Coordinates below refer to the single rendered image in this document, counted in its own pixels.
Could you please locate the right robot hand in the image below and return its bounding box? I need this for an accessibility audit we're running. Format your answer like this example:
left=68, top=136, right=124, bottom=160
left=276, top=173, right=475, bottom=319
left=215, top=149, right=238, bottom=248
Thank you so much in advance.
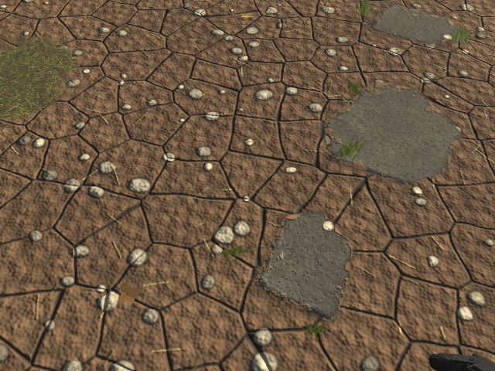
left=429, top=353, right=495, bottom=371

